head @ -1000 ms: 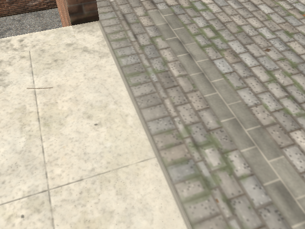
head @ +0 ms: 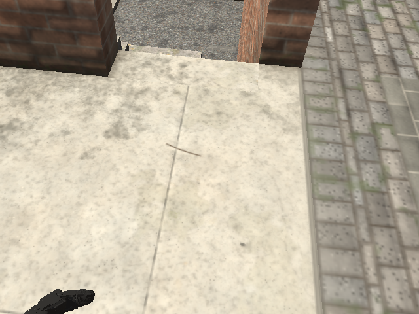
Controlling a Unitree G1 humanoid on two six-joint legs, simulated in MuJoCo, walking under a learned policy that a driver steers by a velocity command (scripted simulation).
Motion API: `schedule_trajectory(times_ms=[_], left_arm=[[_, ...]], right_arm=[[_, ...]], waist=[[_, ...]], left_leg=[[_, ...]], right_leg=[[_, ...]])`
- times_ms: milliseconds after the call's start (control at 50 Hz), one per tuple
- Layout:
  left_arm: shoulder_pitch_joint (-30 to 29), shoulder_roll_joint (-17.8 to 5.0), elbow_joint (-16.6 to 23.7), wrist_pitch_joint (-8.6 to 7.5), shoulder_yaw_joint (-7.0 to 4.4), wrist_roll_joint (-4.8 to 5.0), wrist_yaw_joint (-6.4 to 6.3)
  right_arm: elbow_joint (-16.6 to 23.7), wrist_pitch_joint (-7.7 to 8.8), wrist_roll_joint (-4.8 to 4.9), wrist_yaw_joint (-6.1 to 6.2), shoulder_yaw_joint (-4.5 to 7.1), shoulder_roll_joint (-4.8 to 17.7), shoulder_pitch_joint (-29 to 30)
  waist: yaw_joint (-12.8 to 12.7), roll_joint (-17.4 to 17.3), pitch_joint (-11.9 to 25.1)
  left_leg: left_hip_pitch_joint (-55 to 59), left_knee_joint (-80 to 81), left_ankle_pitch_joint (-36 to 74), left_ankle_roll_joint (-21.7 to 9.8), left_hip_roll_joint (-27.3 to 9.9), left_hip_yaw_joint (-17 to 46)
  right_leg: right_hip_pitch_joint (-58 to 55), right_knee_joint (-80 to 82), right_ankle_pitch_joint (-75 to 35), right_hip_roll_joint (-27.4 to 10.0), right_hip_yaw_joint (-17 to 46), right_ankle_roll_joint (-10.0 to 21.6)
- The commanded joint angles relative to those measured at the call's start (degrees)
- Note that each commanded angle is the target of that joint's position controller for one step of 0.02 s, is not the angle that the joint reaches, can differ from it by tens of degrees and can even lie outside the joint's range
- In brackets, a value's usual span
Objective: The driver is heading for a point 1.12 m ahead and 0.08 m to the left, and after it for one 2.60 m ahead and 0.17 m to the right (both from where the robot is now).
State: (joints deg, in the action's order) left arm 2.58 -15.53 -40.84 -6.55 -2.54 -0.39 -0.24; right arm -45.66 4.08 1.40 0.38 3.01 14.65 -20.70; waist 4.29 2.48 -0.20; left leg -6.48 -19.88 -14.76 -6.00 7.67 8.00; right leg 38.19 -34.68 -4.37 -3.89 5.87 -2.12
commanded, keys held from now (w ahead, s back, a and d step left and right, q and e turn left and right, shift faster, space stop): w+q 0.22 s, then w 0.52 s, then w+e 0.26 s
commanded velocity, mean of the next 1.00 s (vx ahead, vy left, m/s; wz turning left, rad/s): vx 0.50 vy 0.00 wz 0.20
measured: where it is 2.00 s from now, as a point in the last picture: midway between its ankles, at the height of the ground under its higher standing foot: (168, 171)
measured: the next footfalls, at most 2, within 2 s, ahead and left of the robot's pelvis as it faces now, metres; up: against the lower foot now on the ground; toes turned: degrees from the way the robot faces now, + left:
right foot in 0.12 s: +0.26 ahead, -0.13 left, +0.00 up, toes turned +9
left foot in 0.64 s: +0.46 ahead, +0.18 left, +0.00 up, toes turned +16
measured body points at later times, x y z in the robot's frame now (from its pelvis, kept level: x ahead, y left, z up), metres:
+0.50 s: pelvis +0.27 -0.01 +0.00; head +0.30 -0.01 +0.45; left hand +0.20 +0.26 -0.12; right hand +0.52 -0.19 -0.09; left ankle +0.38 +0.18 -0.69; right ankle +0.22 -0.14 -0.74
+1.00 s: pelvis +0.50 +0.10 +0.00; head +0.51 +0.12 +0.45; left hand +0.62 +0.38 -0.11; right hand +0.58 -0.16 -0.12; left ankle +0.42 +0.17 -0.74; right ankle +0.70 -0.04 -0.67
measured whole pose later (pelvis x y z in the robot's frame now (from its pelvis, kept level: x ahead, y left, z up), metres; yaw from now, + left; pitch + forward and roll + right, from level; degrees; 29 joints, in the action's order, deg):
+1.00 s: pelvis +0.50 +0.10 +0.00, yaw +9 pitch +1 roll +2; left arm 9.9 -16.1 -43.6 -3.1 -3.1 1.1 1.1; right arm -48.0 5.8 -0.7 -0.4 3.0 14.9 -20.0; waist 3.4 3.1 0.4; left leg -1.1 -12.1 -12.7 -3.4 3.3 -7.2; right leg 41.4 -46.7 -3.4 -5.0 5.1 0.2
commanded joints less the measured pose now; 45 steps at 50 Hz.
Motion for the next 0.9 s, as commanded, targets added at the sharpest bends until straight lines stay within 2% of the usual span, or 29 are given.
schedule_trajectory(times_ms=[20, 80, 100, 120, 140, 160, 180, 200, 220, 240, 260, 300, 320, 400, 460, 500, 540, 580, 600, 620, 640, 660, 680, 700, 720, 740, 760, 820, 900], left_arm=[[-7.47, -4.44, 6.31, -1.73, -0.82, 0.41, 1.14], [-4.97, -6.25, 6.49, -2.54, -1.57, 0.63, 1.57], [-0.18, -7.14, 5.42, -2.79, -2.17, 0.59, 1.3], [7.33, -9.23, 4.16, -3.03, -3.1, 0.06, 0.86], [18.07, -13.17, 3.44, -2.68, -3.97, -0.43, 0.16], [20.88, -15.15, 1.4, -1.86, -4.61, -0.64, 0.66], [18.54, -8.43, 3.0, -1.47, -3.27, 0.24, 0.68], [16.07, -5.53, 3.58, -0.96, -2.49, 0.54, 0.33], [13.23, -5.44, 3.61, -0.56, -2.16, 0.21, 0.34], [12.16, -4.92, 2.86, -0.44, -1.93, 0.01, 0.5], [11.82, -4.63, 2.25, -0.6, -1.74, -0.42, 0.65], [12.42, -4.24, 0.86, -1.2, -1.84, 0.08, 1.24], [12.78, -4.89, 0.13, -1.47, -2.09, 0.37, 1.45], [14.05, -7.45, -1.88, -1.1, -2.79, 0.92, 1.38], [15.85, -8.63, -3.07, -0.23, -2.82, 1.49, 1.1], [18.35, -9.61, -4.24, 0.3, -2.91, 1.89, 1.09], [19.5, -10.27, -5.29, 0.93, -3.0, 2.23, 1.04], [19.2, -11.09, -5.91, 1.65, -3.14, 2.49, 0.8], [18.18, -11.54, -5.98, 2.02, -3.14, 2.57, 0.6], [18.46, -10.57, -6.1, 2.26, -2.7, 2.38, 0.4], [18.17, -8.2, -4.9, 2.11, -1.53, 1.25, 0.13], [24.01, -0.86, -2.86, 0.99, 0.84, 0.42, 0.53], [22.65, -5.24, -3.82, -0.27, -0.03, 1.65, 0.77], [17.83, -8.69, -2.25, -0.79, -1.06, 3.08, 0.98], [14.71, -8.3, -1.63, -0.77, -0.93, 2.68, 0.75], [13.38, -7.77, -1.58, -0.42, -1.08, 1.54, 0.52], [14.63, -7.27, -1.98, 0.4, -1.29, 1.28, 0.62], [16.41, -4.57, -2.72, 2.72, -1.0, 1.68, 0.68], [11.05, -4.05, -0.95, 3.24, -1.3, 1.68, 0.53]], right_arm=[[2.43, -0.02, 0.36, 0.73, 2.16, 8.77, -2.41], [2.88, -0.93, 0.11, 1.14, 2.37, 9.4, -1.16], [3.36, -1.16, 0.01, 1.08, 2.2, 9.0, 0.09], [4.25, -1.07, -0.38, 0.73, 1.44, 7.19, 1.52], [5.82, -0.81, -1.65, 0.51, 0.2, 4.08, 1.52], [6.82, -0.17, 0.54, 0.22, -0.59, 1.56, -8.17], [4.86, -0.31, 1.48, 0.43, 0.55, 8.23, -7.3], [5.77, -0.72, 1.05, 0.38, 1.29, 10.72, -0.63], [6.56, -0.94, 0.34, 0.43, 1.25, 9.57, 2.42], [7.23, -0.83, -0.39, 0.24, 1.31, 8.29, 4.3], [7.33, -0.94, -0.11, -0.12, 1.18, 6.66, 3.5], [7.0, -1.36, 0.23, -0.36, 0.65, 4.07, 2.39], [7.39, -1.48, 0.01, -0.36, 0.46, 3.53, 3.34], [9.17, -0.66, -1.01, -0.88, -0.4, 2.72, 9.55], [10.35, 0.31, -0.73, -1.74, -0.97, 2.05, 15.84], [11.57, 0.55, -0.3, -2.2, -0.97, 2.45, 19.42], [12.76, 0.7, 0.0, -2.58, -0.64, 3.58, 21.43], [13.0, 0.9, -0.18, -2.84, -0.09, 4.96, 20.6], [11.99, 0.99, -0.49, -2.75, 0.63, 6.07, 16.72], [9.36, 0.9, -0.8, -2.36, 2.04, 8.44, 8.87], [7.18, 0.64, -1.22, -1.61, 3.53, 12.43, -1.37], [6.55, 0.34, -1.91, -1.26, 4.62, 18.93, -5.18], [6.16, 0.49, -1.04, -1.45, 3.53, 14.16, -6.65], [6.43, 0.81, -0.93, -1.63, 2.49, 11.32, -2.81], [6.89, 0.89, -0.87, -1.78, 1.84, 9.19, 1.23], [7.19, 0.95, -1.08, -2.06, 1.27, 7.27, 4.67], [7.33, 1.21, -1.58, -2.2, 0.86, 5.78, 6.71], [5.58, 2.68, -1.82, -2.21, 1.43, 6.66, 7.01], [2.8, 2.99, -2.36, -1.08, 1.83, 7.63, 4.58]], waist=[[0.57, -6.87, -0.78], [-1.57, -9.31, 0.26], [-4.17, -10.08, 2.17], [-8.01, -9.0, 7.85], [-11.7, -2.06, 17.64], [-6.38, 19.79, 23.39], [-7.54, 10.96, 17.58], [-8.96, 3.89, 9.76], [-7.7, -1.19, 5.0], [-6.64, -1.58, 1.71], [-5.13, 0.37, 0.89], [-4.27, 2.1, 0.61], [-4.08, 1.9, 0.04], [-4.9, 0.64, -0.19], [-7.23, 1.3, -1.35], [-8.52, 2.06, -2.06], [-8.35, 2.94, -2.74], [-6.66, 3.62, -2.18], [-3.82, 3.44, 0.02], [-0.21, 2.1, 4.88], [4.04, -2.23, 12.22], [0.73, -17.87, 18.51], [2.64, -15.19, 21.67], [1.87, -12.18, 12.63], [0.19, -8.5, 8.43], [-1.62, -6.49, 5.1], [-3.71, -7.38, 4.09], [-5.62, -6.88, 2.11], [-4.14, -5.38, -0.86]], left_leg=[[-0.43, 1.69, 10.41, -6.95, -14.75, 13.73], [2.02, -3.06, 15.1, -5.69, -15.79, 17.57], [1.41, -6.56, 20.09, -4.72, -14.26, 17.34], [-1.83, -16.02, 22.95, -2.81, -11.05, 14.77], [-10.97, -33.4, 11.58, -0.26, -6.61, 8.73], [-31.93, -49.07, -19.48, 2.77, -0.15, 4.18], [-38.38, -56.46, -16.74, 3.32, -5.75, 5.49], [-39.47, -57.45, -10.8, 3.89, -7.61, 3.38], [-37.27, -56.06, -6.38, 4.52, -9.59, 1.59], [-35.93, -53.12, -3.93, 4.66, -10.91, 1.36], [-33.15, -51.31, -2.74, 4.53, -12.14, 0.95], [-31.28, -48.2, -2.33, 4.66, -12.17, -0.85], [-32.0, -45.83, -1.65, 4.83, -12.35, -1.0], [-33.93, -32.39, 7.38, 5.27, -13.83, -3.21], [-29.94, -21.69, 14.25, 5.13, -12.92, -6.47], [-28.25, -17.69, 14.6, 4.92, -12.05, -7.57], [-27.78, -14.69, 11.76, 3.72, -11.48, -7.61], [-24.46, -11.81, 8.16, 1.93, -10.29, -8.51], [-18.04, -9.34, 8.58, 0.8, -8.63, -10.01], [-6.71, -7.9, 9.33, -0.7, -6.86, -11.25], [9.48, -9.11, 10.24, -3.75, -14.29, -2.8], [28.37, -4.37, 4.36, -13.0, -29.15, 24.64], [28.43, 1.71, -1.96, -14.85, -30.75, 34.69], [21.93, 2.11, 0.13, -12.03, -28.49, 25.95], [14.38, 2.61, 4.86, -10.12, -25.7, 18.31], [7.45, 4.26, 9.49, -9.03, -23.28, 13.43], [2.98, 6.18, 12.05, -8.18, -21.76, 9.64], [-2.89, 10.81, 16.43, -8.54, -21.2, 2.78], [-0.91, 12.44, 19.53, -6.76, -20.87, -4.34]], right_leg=[[-3.5, 5.37, 0.2, 3.08, -1.37, 0.64], [-9.81, 7.91, 7.58, 4.35, -1.67, 2.64], [-16.7, 10.18, 7.99, 5.07, -2.99, 4.03], [-29.26, 10.54, 6.82, 1.82, -1.01, 6.82], [-46.66, 8.95, 8.21, -9.14, 9.8, 10.9], [-63.11, 14.14, 19.71, -20.86, 37.0, 19.49], [-58.78, 16.1, 30.15, -20.85, 37.71, 17.26], [-50.74, 17.02, 27.72, -18.34, 27.49, 14.5], [-42.6, 18.62, 19.87, -15.68, 20.28, 13.29], [-37.02, 20.28, 14.74, -13.02, 15.86, 13.1], [-33.31, 21.99, 12.35, -11.05, 11.83, 12.71], [-30.5, 24.32, 7.85, -9.23, 6.66, 13.87], [-30.06, 25.15, 5.21, -9.36, 5.07, 14.54], [-32.38, 26.47, -1.38, -9.35, 0.09, 15.12], [-31.8, 26.2, -0.33, -7.74, -3.86, 13.4], [-33.11, 25.78, 1.62, -8.78, -3.81, 12.99], [-36.04, 24.76, 1.82, -10.76, -3.03, 12.29], [-38.46, 21.8, -2.52, -11.99, -2.95, 11.22], [-38.3, 16.92, -10.19, -11.04, -4.52, 10.14], [-36.07, 7.21, -16.92, -8.29, -7.17, 8.7], [-25.85, -8.64, -7.81, -5.39, -9.85, 6.23], [-2.13, -30.56, 28.5, 4.42, -9.68, 2.52], [5.06, -39.53, 37.37, 4.03, -0.8, 2.83], [9.28, -41.02, 33.21, 0.98, -0.86, 3.73], [7.73, -38.35, 27.78, -1.59, -2.11, 3.96], [5.18, -34.86, 24.29, -3.09, -2.44, 3.54], [1.51, -32.7, 21.69, -4.48, -1.79, 3.34], [-1.52, -30.17, 17.06, -4.5, -1.41, 2.26], [4.0, -21.51, 6.43, -2.58, 1.88, 1.66]])
Over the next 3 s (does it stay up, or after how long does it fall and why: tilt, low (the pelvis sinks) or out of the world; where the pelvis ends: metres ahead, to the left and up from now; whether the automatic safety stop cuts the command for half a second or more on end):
stays up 1.04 0.08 -0.01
